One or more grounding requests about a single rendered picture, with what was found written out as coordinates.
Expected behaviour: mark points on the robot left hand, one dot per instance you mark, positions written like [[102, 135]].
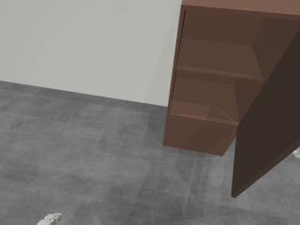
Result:
[[51, 219]]

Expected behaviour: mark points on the cupboard door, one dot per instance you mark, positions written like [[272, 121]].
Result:
[[270, 129]]

